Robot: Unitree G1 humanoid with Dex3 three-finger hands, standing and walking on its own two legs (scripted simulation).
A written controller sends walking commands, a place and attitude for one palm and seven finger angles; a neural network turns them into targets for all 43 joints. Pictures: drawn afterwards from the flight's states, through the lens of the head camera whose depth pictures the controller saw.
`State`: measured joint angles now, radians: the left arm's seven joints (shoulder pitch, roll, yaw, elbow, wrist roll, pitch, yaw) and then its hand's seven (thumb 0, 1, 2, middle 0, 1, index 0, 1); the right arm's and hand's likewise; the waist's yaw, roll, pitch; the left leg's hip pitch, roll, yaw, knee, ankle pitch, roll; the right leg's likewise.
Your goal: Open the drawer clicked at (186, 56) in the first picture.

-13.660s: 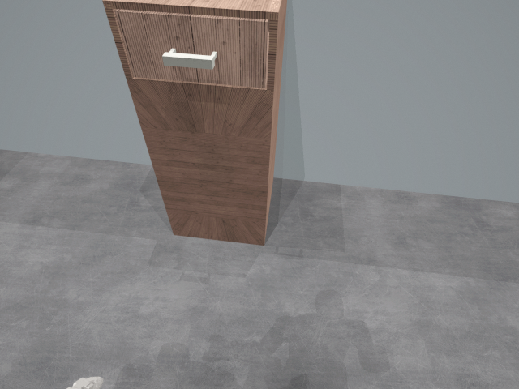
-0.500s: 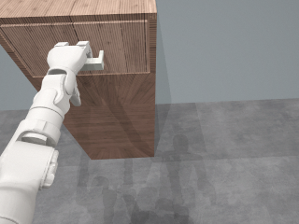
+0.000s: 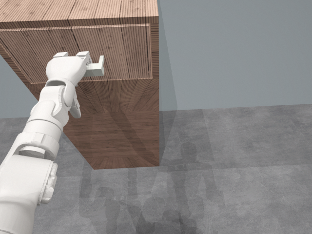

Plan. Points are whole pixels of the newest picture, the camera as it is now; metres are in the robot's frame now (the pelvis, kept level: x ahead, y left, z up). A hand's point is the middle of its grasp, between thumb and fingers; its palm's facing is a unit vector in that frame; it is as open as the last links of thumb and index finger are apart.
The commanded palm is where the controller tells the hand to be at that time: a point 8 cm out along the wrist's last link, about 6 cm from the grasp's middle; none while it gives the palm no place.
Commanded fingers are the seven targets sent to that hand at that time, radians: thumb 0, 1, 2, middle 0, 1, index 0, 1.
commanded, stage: lower the fingers behind the handle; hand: left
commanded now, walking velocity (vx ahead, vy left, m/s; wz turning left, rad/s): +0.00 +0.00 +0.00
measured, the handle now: (80, 65) +0.54 +0.19 +0.13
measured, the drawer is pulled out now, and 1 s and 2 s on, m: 0.00 0.00 0.05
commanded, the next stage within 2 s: close the thumb around the handle in 0.18 s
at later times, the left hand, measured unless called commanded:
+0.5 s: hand (74, 86) +0.48 +0.20 +0.11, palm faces -0.01 -0.01 -1.00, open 12.6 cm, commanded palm +0.46 +0.21 +0.16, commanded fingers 0.00 0.17 0.59 -0.35 -1.27 -0.35 -1.27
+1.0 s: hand (75, 85) +0.49 +0.20 +0.11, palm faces -0.02 +0.00 -1.00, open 5.9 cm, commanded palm +0.46 +0.21 +0.16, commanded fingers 0.00 0.90 0.90 -0.40 -1.35 -0.40 -1.35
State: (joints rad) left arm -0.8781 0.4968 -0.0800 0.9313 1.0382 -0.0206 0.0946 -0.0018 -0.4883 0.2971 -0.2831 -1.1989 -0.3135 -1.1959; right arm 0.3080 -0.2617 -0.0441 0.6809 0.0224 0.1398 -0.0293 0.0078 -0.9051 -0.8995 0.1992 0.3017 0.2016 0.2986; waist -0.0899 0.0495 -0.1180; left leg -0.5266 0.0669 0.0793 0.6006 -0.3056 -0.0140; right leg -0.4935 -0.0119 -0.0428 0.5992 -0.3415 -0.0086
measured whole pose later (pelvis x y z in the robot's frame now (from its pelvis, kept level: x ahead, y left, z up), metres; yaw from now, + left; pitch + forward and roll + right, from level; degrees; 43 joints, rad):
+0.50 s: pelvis -0.01 +0.01 +0.00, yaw +0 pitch +13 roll +0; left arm -0.89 0.48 -0.11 0.93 1.04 -0.01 0.11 0.00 -0.28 0.39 -0.30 -1.22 -0.32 -1.22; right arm 0.31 -0.27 -0.05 0.69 0.03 0.14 -0.03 0.01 -0.91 -0.90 0.20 0.30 0.20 0.30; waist -0.09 0.04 -0.11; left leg -0.52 0.06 0.08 0.60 -0.30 -0.01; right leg -0.49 -0.02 -0.04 0.60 -0.33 0.00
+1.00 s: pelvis -0.01 +0.01 +0.00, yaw +0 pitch +14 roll +0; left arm -0.93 0.49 -0.10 0.99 1.05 0.00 0.12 0.00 0.68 0.79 -0.36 -1.34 -0.38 -1.34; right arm 0.35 -0.26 -0.05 0.70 0.02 0.12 -0.03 0.01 -0.90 -0.90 0.20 0.30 0.20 0.30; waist -0.10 0.05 -0.11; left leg -0.55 0.06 0.08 0.62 -0.30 0.00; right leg -0.52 -0.02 -0.04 0.61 -0.33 0.00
